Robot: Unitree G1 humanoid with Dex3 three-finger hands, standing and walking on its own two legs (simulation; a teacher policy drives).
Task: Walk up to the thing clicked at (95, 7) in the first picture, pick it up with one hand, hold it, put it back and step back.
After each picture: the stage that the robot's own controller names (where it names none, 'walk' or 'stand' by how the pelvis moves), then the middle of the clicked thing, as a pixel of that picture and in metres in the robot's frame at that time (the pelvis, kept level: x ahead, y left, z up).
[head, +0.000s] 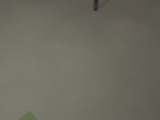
stand; (96, 2) +2.25 -0.20 -0.65
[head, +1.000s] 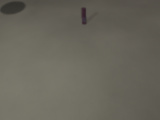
walk; (83, 16) +2.13 +0.13 -0.64
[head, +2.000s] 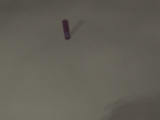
walk; (66, 30) +1.52 +0.27 -0.65
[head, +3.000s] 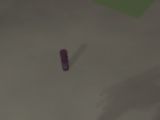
walk; (64, 60) +1.01 +0.24 -0.65
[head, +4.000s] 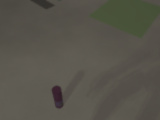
walk; (58, 97) +0.62 +0.22 -0.63
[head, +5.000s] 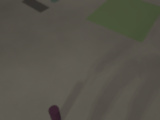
stand; (55, 116) +0.45 +0.21 -0.63
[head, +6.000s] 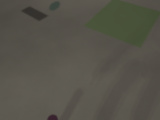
stand; out of the picture +0.43 +0.22 -0.66
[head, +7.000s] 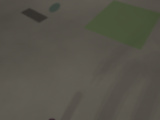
stand; out of the picture +0.41 +0.23 -0.66
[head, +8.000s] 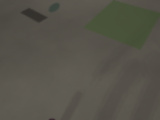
stand; out of the picture +0.41 +0.23 -0.66
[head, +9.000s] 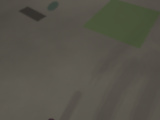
go down; out of the picture +0.40 +0.23 -0.66
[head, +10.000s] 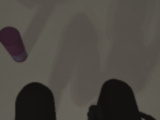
go down; (15, 47) +0.48 +0.25 -0.27
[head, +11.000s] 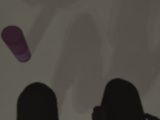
approach; (19, 47) +0.49 +0.24 -0.25
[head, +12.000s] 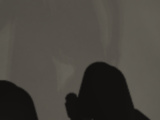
close in; out of the picture +0.47 +0.29 -0.16
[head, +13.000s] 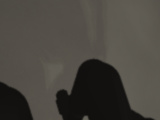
close; out of the picture +0.46 +0.30 -0.16
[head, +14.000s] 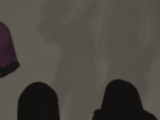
lift; (1, 53) +0.38 +0.26 -0.03
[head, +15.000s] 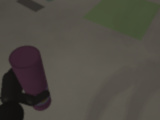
hold; (35, 83) +0.32 +0.16 +0.09
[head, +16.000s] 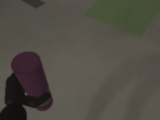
hold; (36, 86) +0.32 +0.16 +0.05
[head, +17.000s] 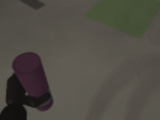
hold; (37, 86) +0.32 +0.16 +0.05
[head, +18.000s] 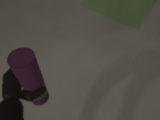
crouch; (32, 81) +0.35 +0.18 +0.02
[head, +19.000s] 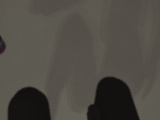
lower; out of the picture +0.49 +0.25 -0.04
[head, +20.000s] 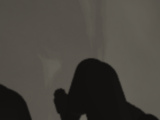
lower; out of the picture +0.46 +0.30 -0.16
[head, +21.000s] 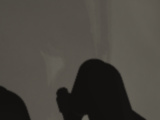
lower; out of the picture +0.46 +0.31 -0.16
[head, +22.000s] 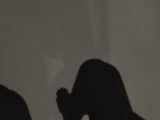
lower; out of the picture +0.46 +0.30 -0.16
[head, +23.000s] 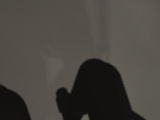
lower; out of the picture +0.45 +0.30 -0.16
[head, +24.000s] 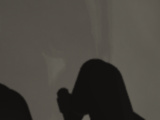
draw back; out of the picture +0.46 +0.30 -0.17
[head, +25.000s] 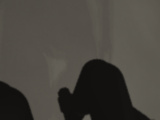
rise; out of the picture +0.46 +0.30 -0.17
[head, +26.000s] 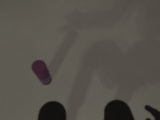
walk; (43, 74) +0.47 +0.22 -0.41
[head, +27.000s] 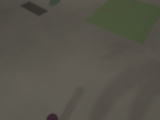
stand; out of the picture +0.42 +0.20 -0.59
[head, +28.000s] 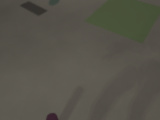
stand; out of the picture +0.42 +0.21 -0.60
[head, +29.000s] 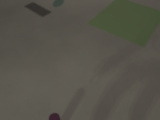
stand; out of the picture +0.42 +0.20 -0.63
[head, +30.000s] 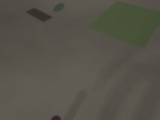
stand; out of the picture +0.43 +0.21 -0.66
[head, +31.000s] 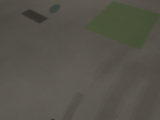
stand; out of the picture +0.41 +0.23 -0.66
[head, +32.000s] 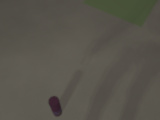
walk; (55, 107) +0.45 +0.19 -0.63
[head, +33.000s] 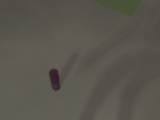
walk; (55, 80) +0.66 +0.21 -0.64
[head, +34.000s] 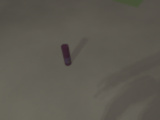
stand; (66, 55) +1.02 +0.24 -0.63
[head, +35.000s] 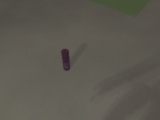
stand; (66, 60) +1.02 +0.20 -0.65
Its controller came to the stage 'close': yes
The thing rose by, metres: 0.68
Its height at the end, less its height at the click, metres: +0.00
